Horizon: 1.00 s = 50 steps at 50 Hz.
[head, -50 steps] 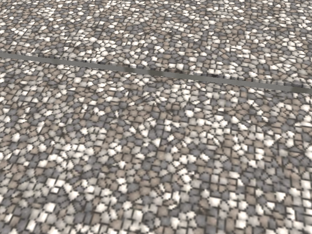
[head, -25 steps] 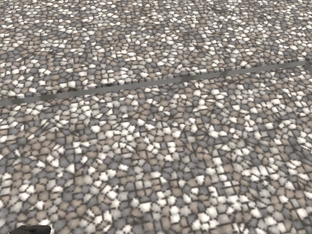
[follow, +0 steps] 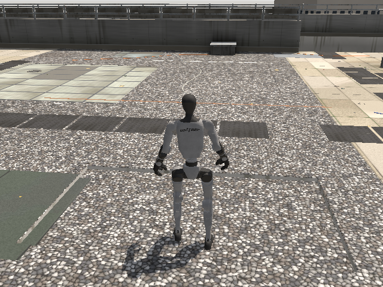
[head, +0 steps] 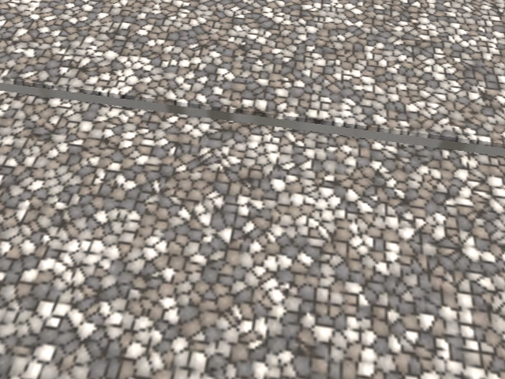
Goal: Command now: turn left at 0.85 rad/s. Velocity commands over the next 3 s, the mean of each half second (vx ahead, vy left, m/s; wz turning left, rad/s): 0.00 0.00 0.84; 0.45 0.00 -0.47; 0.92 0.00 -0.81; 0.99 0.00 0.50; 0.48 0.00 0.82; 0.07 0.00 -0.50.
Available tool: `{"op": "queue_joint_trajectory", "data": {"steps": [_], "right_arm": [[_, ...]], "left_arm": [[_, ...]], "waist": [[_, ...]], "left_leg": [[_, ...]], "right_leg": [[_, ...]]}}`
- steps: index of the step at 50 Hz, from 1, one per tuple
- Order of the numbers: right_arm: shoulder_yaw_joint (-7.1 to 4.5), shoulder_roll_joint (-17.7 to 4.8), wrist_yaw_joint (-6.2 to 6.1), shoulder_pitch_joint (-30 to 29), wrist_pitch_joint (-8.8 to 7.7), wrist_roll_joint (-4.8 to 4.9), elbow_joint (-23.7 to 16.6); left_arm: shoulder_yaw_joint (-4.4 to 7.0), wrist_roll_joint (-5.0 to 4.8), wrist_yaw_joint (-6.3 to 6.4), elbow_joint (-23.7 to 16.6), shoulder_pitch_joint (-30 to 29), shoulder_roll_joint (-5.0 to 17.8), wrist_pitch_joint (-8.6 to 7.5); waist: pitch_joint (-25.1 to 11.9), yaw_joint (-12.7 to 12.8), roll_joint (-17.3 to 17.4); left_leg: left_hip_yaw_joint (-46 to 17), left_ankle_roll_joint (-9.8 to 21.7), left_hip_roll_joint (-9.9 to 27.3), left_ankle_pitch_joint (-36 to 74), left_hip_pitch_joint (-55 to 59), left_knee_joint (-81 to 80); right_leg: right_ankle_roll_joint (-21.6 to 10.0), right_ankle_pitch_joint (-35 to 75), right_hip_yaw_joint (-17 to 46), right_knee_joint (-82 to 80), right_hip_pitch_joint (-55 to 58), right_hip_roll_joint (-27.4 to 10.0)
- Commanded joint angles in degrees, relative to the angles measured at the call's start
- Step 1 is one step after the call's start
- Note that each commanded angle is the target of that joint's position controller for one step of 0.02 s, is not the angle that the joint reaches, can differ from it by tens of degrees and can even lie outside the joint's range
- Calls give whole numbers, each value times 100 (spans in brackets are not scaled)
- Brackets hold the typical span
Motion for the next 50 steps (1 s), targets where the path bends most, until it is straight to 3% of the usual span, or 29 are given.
{"op": "queue_joint_trajectory", "data": {"steps": [1, 2, 3, 4, 5, 6, 7, 8, 11, 15, 20, 24, 26, 27, 28, 29, 30, 32, 34, 36, 37, 38, 39, 40, 41, 42, 44, 48, 50], "right_arm": [[-188, -516, -13, 121, -14, -17, -407], [-301, -673, -98, 518, 6, -30, -271], [-502, -1252, -196, 1007, -20, -26, -259], [-591, -2082, -203, 954, -139, -218, -491], [-485, -1660, -104, 994, -311, -359, -521], [-396, -1473, -113, 804, -411, -318, -440], [-346, -1250, -165, 533, -414, -144, -390], [-280, -1090, -233, 198, -353, -26, -427], [-232, -1034, -386, -98, -233, -108, -511], [-256, -1070, -478, 52, -179, -47, -426], [-268, -1083, -467, -5, -111, -75, -438], [-38, -658, -394, -59, -116, -173, -380], [201, -92, -341, 21, -183, -234, -197], [235, 13, -320, 460, -248, -387, -45], [162, -196, -302, 990, -298, -428, 34], [112, -419, -321, 679, -327, -466, 31], [59, -574, -335, 320, -347, -407, 8], [30, -457, -312, 20, -407, -279, -114], [42, -311, -269, 100, -610, -177, -59], [-69, -480, -260, 907, -845, -222, 246], [-168, -790, -281, 1565, -908, -258, 487], [-255, -961, -264, 1370, -937, -202, 552], [-167, -643, -298, 1165, -961, -209, 474], [-130, -504, -324, 1105, -977, -190, 451], [-69, -540, -286, 1320, -884, -645, 590], [-80, -577, -273, 1389, -877, -625, 681], [-50, -584, -264, 1497, -923, -497, 814], [11, -556, -228, 1327, -1009, -446, 999], [12, -654, -235, 1492, -1004, -430, 1149]], "left_arm": [[297, -142, -68, -300, -148, 1025, -121], [257, -156, -118, -218, 29, 839, -170], [212, -51, -157, -258, 185, 659, -226], [28, 195, -164, -787, -224, 223, -284], [91, 121, -129, -764, -659, 590, -303], [98, 12, -87, -785, -813, 673, -302], [114, 53, -23, -686, -700, 698, -290], [134, 114, 40, -612, -616, 761, -260], [93, 114, -34, -450, -409, 594, -231], [1, 68, -61, -445, -643, 412, -214], [23, 21, -103, -443, -795, 520, -276], [-26, 34, -220, -327, -518, 507, -350], [-157, 124, -313, -306, -438, 178, -395], [-151, 194, -301, -386, -586, 418, -386], [-172, 248, -281, -413, -911, 590, -366], [-186, 161, -287, -429, -953, 430, -346], [-164, 67, -281, -377, -658, 494, -307], [-30, -124, -229, -242, 72, 994, -223], [4, -143, -142, -300, 144, 1040, -201], [-46, -206, -60, -650, -434, 750, -209], [-145, -270, -47, -939, -806, 379, -270], [-188, -343, -82, -1082, -822, 306, -345], [-146, -301, -112, -1025, -580, 486, -397], [-162, -314, -157, -1001, -384, 428, -418], [-55, 354, -368, -978, -802, 683, -219], [-60, 393, -510, -1049, -832, 558, -128], [-117, 290, -680, -1055, -828, 444, -53], [-233, 246, -839, -1184, -1147, 400, -18], [-312, 256, -900, -1259, -1454, 315, -17]], "waist": [[-860, -130, -791], [-1007, -280, -487], [-1026, -478, 604], [-1423, -275, 2304], [-1874, -713, 1259], [-1451, -537, 948], [-1106, -329, 542], [-946, -161, 483], [-1054, 41, 553], [-1025, -72, 632], [-930, -180, 989], [-1200, -271, 1068], [-1085, -99, 760], [-1044, -401, 62], [-777, -947, -745], [-580, -748, -912], [-615, -472, -839], [-382, -268, -877], [-35, -370, -1135], [-210, -858, -688], [-286, -1094, 108], [9, -924, 1017], [63, -723, 663], [38, -623, 737], [36, -756, 285], [166, -746, 453], [220, -694, 645], [402, -488, 638], [529, -589, 648]], "left_leg": [[550, 219, -326, 618, 867, -1236], [488, 415, -556, 1005, 1669, -1742], [-838, 898, -49, 3074, 2975, -2217], [-3855, 2274, 1573, 4593, 3671, -2501], [-3972, 2613, 1813, 3963, 3463, -2813], [-3489, 2363, 1542, 3360, 3092, -2859], [-3049, 1998, 1167, 2811, 2774, -2865], [-2750, 1742, 936, 2637, 2449, -2845], [-2377, 1570, 498, 2863, 1880, -2803], [-2705, 1469, 314, 2313, 1923, -2709], [-3225, 1370, 228, 2013, 1871, -2518], [-3013, 1390, 338, 3165, 1842, -2076], [-2687, 1030, 29, 2286, 1481, -2152], [-2132, 706, -416, 973, 1370, -1692], [-1557, 374, -774, -192, 1420, -1637], [-1368, 182, -669, 114, 1653, -1893], [-1121, 201, -771, -75, 1773, -1911], [-603, 287, -934, -701, 1488, -1572], [-553, 395, -756, -391, 1847, -2046], [-1098, 747, -191, -440, 3538, -2755], [-2111, 1092, 625, -1350, 4400, -3422], [-3384, 1487, 1617, -1717, 4302, -3866], [-3361, 1582, 1798, -1671, 4127, -3852], [-3191, 1590, 1826, -1568, 4021, -3873], [-2808, 1515, 1726, -1617, 3818, -4061], [-2322, 1387, 1525, -1250, 3764, -4139], [-1493, 1153, 1277, -409, 3608, -4271], [4, 855, 946, 886, 2932, -4468], [510, 773, 945, 1565, 2744, -4563]], "right_leg": [[-879, 2819, 329, 31, 411, -1283], [-592, 2596, -18, 822, 63, -1052], [-78, 1125, -311, 2346, -1366, -534], [318, -2255, 274, 4063, -3275, 465], [266, -2189, 1322, 4723, -3390, 434], [130, -1672, 1428, 4702, -3396, 371], [73, -1126, 1444, 4327, -3373, 255], [84, -685, 1487, 3914, -3188, 182], [232, 27, 1397, 3386, -2430, 483], [338, 267, 1547, 2253, -2273, 749], [292, 273, 1687, 1394, -1892, 844], [105, 378, 1338, 844, -891, 498], [-126, 1803, 1453, -694, 242, 262], [-370, 2792, 2272, -835, 545, -270], [-1003, 2993, 2724, -710, 120, -643], [-1272, 2016, 3062, -935, -386, -631], [-1116, 393, 3004, -1110, -465, -340], [-1150, -2539, 3529, -1539, -628, -283], [-1169, -2795, 3873, -1688, -1159, -266], [-678, -1826, 3074, -879, -2534, 327], [-256, -1071, 2084, 463, -3594, 802], [-285, -743, 1703, 1831, -4306, 617], [-306, -561, 1671, 2700, -4552, 174], [-320, -400, 1598, 3129, -4688, 20], [-367, -350, 1148, 3410, -4654, 120], [-385, -260, 1071, 3759, -4780, 73], [-425, 32, 1059, 4169, -4804, -66], [-434, 815, 737, 3201, -3943, -169], [-625, 893, 183, 2365, -3254, -79]]}}
Next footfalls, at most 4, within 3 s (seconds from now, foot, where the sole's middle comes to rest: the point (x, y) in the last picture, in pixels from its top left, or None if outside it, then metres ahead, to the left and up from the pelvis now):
0.06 left None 0.06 0.13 -0.77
0.52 right None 0.19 -0.05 -0.77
1.10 right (283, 348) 0.50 -0.07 -0.77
1.56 left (271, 196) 0.98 -0.04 -0.77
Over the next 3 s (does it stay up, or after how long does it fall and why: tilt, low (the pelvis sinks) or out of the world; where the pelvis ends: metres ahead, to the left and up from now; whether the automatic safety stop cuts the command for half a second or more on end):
stays up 1.62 -0.09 0.05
